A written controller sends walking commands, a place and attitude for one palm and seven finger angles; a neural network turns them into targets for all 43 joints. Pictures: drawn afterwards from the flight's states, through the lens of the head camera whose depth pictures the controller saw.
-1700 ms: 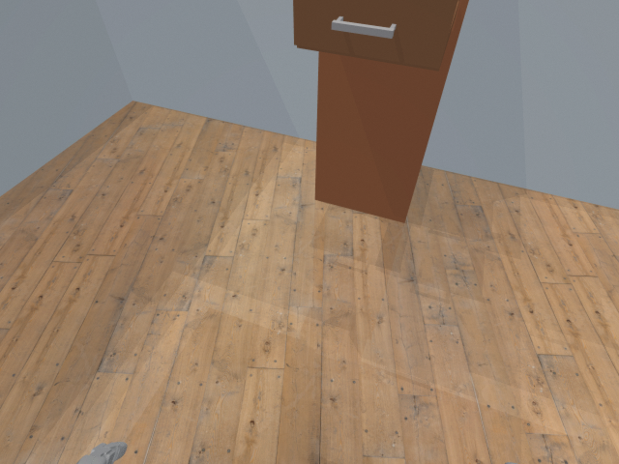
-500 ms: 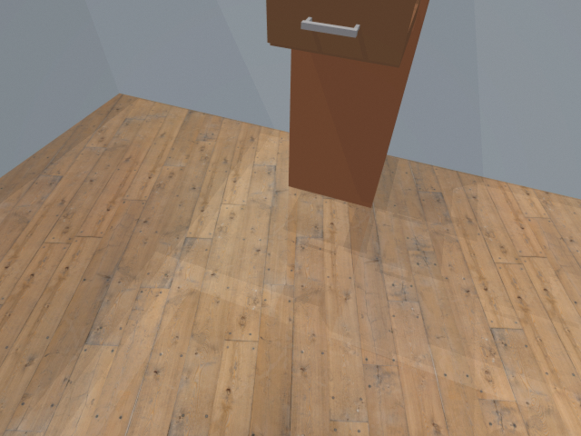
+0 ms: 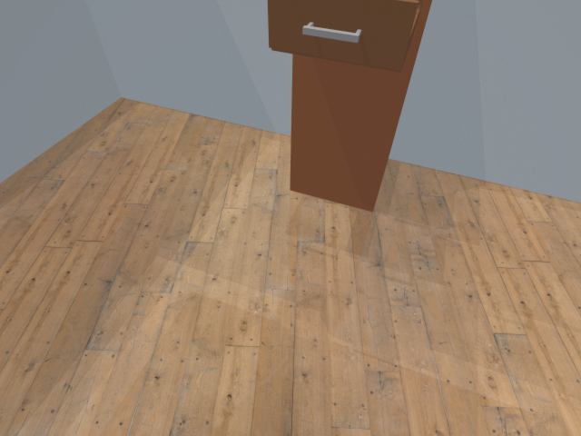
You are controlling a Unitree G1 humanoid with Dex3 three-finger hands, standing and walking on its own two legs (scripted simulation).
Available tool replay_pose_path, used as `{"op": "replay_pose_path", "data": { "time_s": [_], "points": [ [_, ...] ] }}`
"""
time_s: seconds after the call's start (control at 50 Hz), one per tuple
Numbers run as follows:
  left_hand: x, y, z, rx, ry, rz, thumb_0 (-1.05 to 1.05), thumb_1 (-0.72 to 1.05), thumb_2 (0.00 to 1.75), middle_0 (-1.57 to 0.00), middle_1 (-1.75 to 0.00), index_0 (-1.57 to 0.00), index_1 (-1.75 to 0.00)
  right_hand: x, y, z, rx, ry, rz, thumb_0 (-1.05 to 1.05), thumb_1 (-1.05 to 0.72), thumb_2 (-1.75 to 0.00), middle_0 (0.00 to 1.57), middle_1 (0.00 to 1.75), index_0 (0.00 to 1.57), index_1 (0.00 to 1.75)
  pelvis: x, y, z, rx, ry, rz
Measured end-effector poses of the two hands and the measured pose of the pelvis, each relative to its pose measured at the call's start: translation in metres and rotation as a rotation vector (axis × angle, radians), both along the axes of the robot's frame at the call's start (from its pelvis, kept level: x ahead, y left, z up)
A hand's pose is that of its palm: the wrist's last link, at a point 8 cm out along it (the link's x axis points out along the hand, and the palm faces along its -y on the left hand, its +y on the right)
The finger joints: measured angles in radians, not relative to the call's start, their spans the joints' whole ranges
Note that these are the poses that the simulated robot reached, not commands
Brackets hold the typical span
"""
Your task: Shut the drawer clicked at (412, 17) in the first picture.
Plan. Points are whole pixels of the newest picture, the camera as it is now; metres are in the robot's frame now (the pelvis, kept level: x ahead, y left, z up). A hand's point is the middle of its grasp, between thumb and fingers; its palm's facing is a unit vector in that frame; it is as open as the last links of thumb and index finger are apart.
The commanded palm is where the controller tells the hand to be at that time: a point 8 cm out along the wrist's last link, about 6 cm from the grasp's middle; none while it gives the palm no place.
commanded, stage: walk to a spot facing it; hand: left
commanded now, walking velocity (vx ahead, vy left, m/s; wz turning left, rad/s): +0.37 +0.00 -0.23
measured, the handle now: (332, 31) +1.03 -0.04 +0.13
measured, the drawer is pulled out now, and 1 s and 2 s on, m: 0.28 0.28 0.28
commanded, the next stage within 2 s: take the last steps up to it in 0.82 s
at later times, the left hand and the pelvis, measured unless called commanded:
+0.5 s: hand out of the picture +0.03 +0.20 -0.20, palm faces -0.01 -0.99 -0.12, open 7.4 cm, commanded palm none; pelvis +0.13 +0.03 -0.03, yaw -6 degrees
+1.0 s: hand (243, 263) +0.51 +0.14 -0.19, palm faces -0.29 -0.93 -0.22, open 7.3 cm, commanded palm none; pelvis +0.35 -0.01 -0.04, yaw -18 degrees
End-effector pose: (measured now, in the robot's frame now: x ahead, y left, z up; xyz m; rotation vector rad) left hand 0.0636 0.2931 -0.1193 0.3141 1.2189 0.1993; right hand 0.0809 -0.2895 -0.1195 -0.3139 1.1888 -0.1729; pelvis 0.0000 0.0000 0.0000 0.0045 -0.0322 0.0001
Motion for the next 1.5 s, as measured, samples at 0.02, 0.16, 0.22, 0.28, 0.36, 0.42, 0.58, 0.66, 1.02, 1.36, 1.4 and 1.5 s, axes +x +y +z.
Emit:
{"op": "replay_pose_path", "data": {
  "time_s": [0.02, 0.16, 0.22, 0.28, 0.36, 0.42, 0.58, 0.66, 1.02, 1.36, 1.4, 1.5],
  "points": [
    [-0.001, -0.002, -0.001, -0.002, 0.004, 0.002, 0.0, 0.91, 0.9, -0.2, -0.3, -0.2, -0.3, -0.001, 0.002, -0.001, 0.004, 0.002, -0.002, 0.0, -0.9, -0.9, 0.2, 0.3, 0.2, 0.3, 0.001, 0.0, -0.001, 0.0, 0.0, -0.003],
    [-0.017, -0.028, -0.022, -0.079, 0.096, 0.016, 0.0, 0.91, 0.9, -0.2, -0.3, -0.2, -0.3, -0.02, 0.022, -0.021, 0.069, 0.068, -0.049, 0.0, -0.91, -0.9, 0.2, 0.3, 0.2, 0.3, 0.026, -0.002, -0.008, -0.001, 0.016, -0.034],
    [-0.025, -0.042, -0.032, -0.114, 0.151, 0.03, 0.0, 0.91, 0.9, -0.2, -0.3, -0.2, -0.3, -0.031, 0.03, -0.031, 0.094, 0.12, -0.082, 0.0, -0.9, -0.9, 0.2, 0.3, 0.2, 0.3, 0.041, -0.003, -0.014, -0.003, 0.021, -0.043],
    [-0.03, -0.055, -0.041, -0.144, 0.199, 0.056, 0.0, 0.91, 0.9, -0.2, -0.3, -0.2, -0.3, -0.039, 0.037, -0.04, 0.109, 0.179, -0.113, 0.0, -0.9, -0.9, 0.2, 0.3, 0.2, 0.3, 0.059, -0.004, -0.02, -0.017, 0.032, -0.041],
    [-0.035, -0.063, -0.046, -0.178, 0.242, 0.114, 0.0, 0.91, 0.9, -0.2, -0.3, -0.2, -0.3, -0.025, 0.05, -0.039, 0.105, 0.244, -0.113, 0.01, -0.91, -0.9, 0.2, 0.3, 0.2, 0.3, 0.084, 0.004, -0.022, -0.03, 0.04, -0.029],
    [-0.042, -0.061, -0.047, -0.196, 0.31, 0.136, 0.0, 0.91, 0.9, -0.21, -0.3, -0.2, -0.3, 0.014, 0.061, -0.033, 0.095, 0.205, -0.104, 0.01, -0.91, -0.9, 0.2, 0.3, 0.2, 0.3, 0.104, 0.015, -0.021, -0.025, 0.043, -0.049],
    [0.043, -0.026, -0.05, -0.195, 0.377, 0.041, 0.01, 0.91, 0.9, -0.2, -0.3, -0.2, -0.3, 0.086, 0.095, -0.021, 0.09, -0.009, -0.211, 0.0, -0.91, -0.9, 0.2, 0.3, 0.2, 0.3, 0.17, 0.04, -0.017, -0.027, 0.013, -0.138],
    [0.144, -0.016, -0.044, -0.177, 0.2, -0.016, 0.01, 0.91, 0.9, -0.2, -0.3, -0.2, -0.3, 0.079, 0.118, -0.019, 0.129, 0.088, -0.255, 0.0, -0.91, -0.9, 0.2, 0.3, 0.2, 0.3, 0.202, 0.04, -0.008, -0.03, 0.016, -0.158],
    [0.453, -0.102, -0.042, -0.136, -0.068, -0.311, 0.0, 0.91, 0.9, -0.2, -0.3, -0.2, -0.3, 0.152, 0.087, -0.057, 0.198, 0.264, -0.517, 0.01, -0.91, -0.9, 0.2, 0.3, 0.2, 0.3, 0.356, -0.011, -0.034, -0.013, -0.016, -0.326],
    [0.473, -0.097, -0.029, -0.162, 0.097, -0.221, 0.0, 0.92, 0.9, -0.2, -0.3, -0.2, -0.3, 0.372, 0.042, -0.025, 0.168, -0.019, -0.388, 0.0, -0.92, -0.9, 0.2, 0.3, 0.2, 0.3, 0.471, -0.018, -0.007, -0.018, 0.031, -0.338],
    [0.47, -0.091, -0.034, -0.168, 0.139, -0.19, 0.0, 0.92, 0.9, -0.2, -0.3, -0.2, -0.3, 0.393, 0.045, -0.024, 0.163, -0.019, -0.367, 0.0, -0.92, -0.9, 0.2, 0.3, 0.2, 0.3, 0.487, -0.015, -0.008, -0.025, 0.034, -0.332],
    [0.467, -0.073, -0.05, -0.177, 0.276, -0.151, 0.0, 0.91, 0.9, -0.2, -0.3, -0.2, -0.3, 0.439, 0.055, -0.024, 0.131, -0.06, -0.357, 0.0, -0.92, -0.9, 0.2, 0.3, 0.2, 0.3, 0.526, -0.005, -0.017, -0.015, 0.02, -0.346]
  ]
}}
